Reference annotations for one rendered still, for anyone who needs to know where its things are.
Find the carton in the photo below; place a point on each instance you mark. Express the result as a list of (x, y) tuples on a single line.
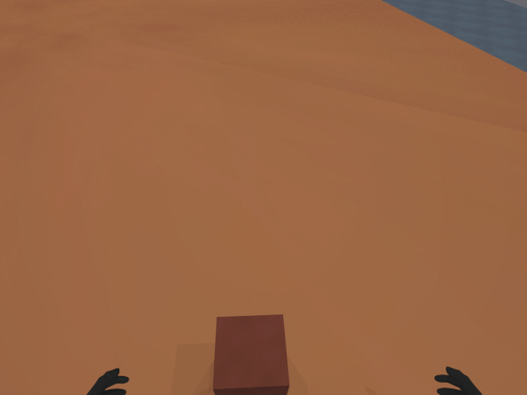
[(250, 356)]

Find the right robot hand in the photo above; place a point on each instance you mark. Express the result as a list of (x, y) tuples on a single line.
[(458, 379)]

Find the left robot hand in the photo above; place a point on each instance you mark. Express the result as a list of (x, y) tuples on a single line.
[(108, 379)]

